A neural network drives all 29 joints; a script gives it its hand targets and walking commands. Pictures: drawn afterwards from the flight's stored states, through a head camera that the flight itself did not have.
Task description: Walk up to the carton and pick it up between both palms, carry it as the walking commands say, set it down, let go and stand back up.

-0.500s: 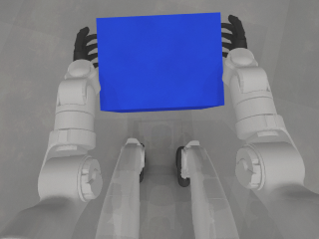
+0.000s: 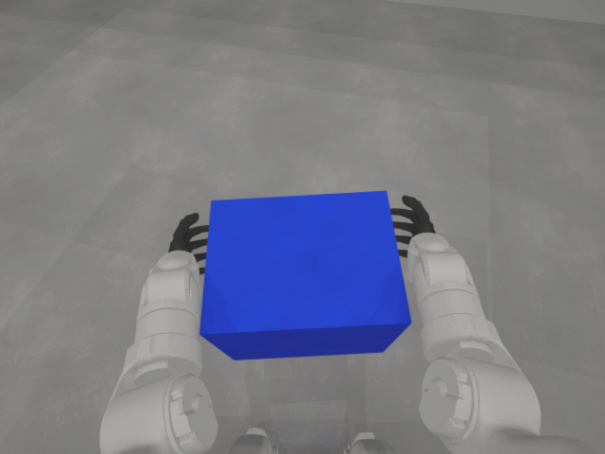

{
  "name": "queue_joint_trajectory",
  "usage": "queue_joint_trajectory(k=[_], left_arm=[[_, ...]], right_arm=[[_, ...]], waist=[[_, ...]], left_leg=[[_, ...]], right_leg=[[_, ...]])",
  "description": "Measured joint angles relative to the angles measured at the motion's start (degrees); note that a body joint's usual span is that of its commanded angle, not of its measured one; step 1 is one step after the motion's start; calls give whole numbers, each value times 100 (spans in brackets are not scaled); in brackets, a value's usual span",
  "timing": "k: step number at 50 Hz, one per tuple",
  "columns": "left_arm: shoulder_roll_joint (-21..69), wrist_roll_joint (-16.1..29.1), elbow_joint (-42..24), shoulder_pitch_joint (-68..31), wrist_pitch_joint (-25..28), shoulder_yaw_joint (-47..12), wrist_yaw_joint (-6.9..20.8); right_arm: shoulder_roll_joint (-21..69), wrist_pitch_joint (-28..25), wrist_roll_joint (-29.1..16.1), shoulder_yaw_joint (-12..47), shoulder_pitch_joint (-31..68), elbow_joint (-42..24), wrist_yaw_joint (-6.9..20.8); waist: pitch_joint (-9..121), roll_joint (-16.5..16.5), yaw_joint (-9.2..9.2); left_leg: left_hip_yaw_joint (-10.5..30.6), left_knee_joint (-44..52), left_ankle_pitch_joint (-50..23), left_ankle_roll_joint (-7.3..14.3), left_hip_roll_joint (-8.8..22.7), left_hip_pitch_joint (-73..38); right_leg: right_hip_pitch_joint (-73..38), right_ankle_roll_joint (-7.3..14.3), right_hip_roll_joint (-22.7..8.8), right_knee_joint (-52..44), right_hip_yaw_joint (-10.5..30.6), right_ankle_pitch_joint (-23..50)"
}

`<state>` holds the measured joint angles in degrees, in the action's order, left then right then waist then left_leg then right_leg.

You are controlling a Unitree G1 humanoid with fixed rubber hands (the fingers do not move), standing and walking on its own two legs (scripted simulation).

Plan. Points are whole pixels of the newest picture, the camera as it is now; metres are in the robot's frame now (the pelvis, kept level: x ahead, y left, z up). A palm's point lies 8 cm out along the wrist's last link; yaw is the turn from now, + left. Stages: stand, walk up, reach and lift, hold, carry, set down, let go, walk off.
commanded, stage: reach and lift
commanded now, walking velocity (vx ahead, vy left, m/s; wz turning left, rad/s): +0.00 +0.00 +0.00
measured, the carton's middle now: (303, 282) +0.38 +0.03 -0.07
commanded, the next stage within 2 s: hold in 1.86 s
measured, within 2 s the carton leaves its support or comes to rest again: neither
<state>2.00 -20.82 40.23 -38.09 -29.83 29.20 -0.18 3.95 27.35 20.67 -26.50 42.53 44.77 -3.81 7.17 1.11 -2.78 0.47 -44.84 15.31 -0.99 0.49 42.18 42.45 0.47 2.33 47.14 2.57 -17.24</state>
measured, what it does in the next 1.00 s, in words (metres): stands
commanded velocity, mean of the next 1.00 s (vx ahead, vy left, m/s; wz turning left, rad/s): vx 0.00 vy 0.00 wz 0.00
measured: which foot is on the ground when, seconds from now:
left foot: down 0.00-1.00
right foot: down 0.00-1.00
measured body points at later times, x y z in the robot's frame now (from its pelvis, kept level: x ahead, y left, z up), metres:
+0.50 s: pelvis +0.04 +0.01 +0.04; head +0.02 +0.01 +0.49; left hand +0.34 +0.20 +0.05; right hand +0.37 -0.14 +0.07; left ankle +0.07 +0.14 -0.70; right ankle +0.06 -0.10 -0.70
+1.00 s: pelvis +0.03 +0.01 +0.04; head -0.02 +0.01 +0.49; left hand +0.35 +0.19 +0.08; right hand +0.37 -0.15 +0.09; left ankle +0.07 +0.14 -0.70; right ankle +0.06 -0.10 -0.70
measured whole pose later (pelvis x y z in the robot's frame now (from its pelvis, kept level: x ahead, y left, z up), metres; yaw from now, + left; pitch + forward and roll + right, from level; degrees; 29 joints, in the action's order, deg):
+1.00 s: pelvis +0.03 +0.01 +0.04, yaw +0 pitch -1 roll +0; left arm 4.4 -15.7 27.8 -23.9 -42.6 16.6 -3.3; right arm 7.6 39.9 17.1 -21.2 25.0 26.6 -6.1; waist 7.5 0.7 -2.7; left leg 0.9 -28.6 12.2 -0.9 0.5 15.8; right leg 15.3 0.7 2.0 29.5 2.6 -13.6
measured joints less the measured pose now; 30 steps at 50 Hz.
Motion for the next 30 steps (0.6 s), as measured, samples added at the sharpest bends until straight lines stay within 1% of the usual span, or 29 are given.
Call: queue_joint_trajectory(k=[3, 5, 6, 9, 14, 22, 30], left_arm=[[40, 196, -385, 512, -54, -247, 41], [71, 404, -692, 877, -58, -475, 41], [85, 501, -833, 1038, -62, -586, 40], [121, 718, -1181, 1420, -114, -880, 38], [192, 828, -1572, 1783, -329, -1196, 35], [204, 785, -1830, 2023, -726, -1329, -1], [209, 617, -1829, 1803, -1142, -1350, -54]], right_arm=[[75, 30, -132, 0, -413, -327, 318], [158, 38, -300, 24, -775, -702, 430], [192, 46, -383, 78, -960, -899, 432], [248, 102, -579, 285, -1425, -1393, 327], [333, 232, -734, 485, -1826, -1811, -112], [404, 548, -770, 534, -2048, -1977, -129], [405, 802, -709, 535, -2042, -1978, -161]], waist=[[-1, -27, 0], [-1, -42, 1], [-1, -45, 1], [-1, -45, 1], [9, -45, 0], [39, -45, 0], [37, -45, 1]], left_leg=[[6, 358, -75, -2, 0, -310], [10, 591, -124, -2, 0, -515], [12, 700, -147, -2, 0, -616], [19, 978, -203, -2, 0, -909], [27, 1256, -243, -2, 0, -1331], [35, 1468, -278, 7, 3, -1913], [38, 1474, -284, 10, 3, -2294]], right_leg=[[-314, 21, -9, -361, 0, 72], [-526, 21, -15, -602, 0, 123], [-630, 21, -18, -718, 0, 148], [-939, 21, -26, -1021, 0, 214], [-1395, 21, -34, -1367, 0, 285], [-2025, 21, -37, -1677, -1, 367], [-2414, 21, -37, -1699, -1, 381]])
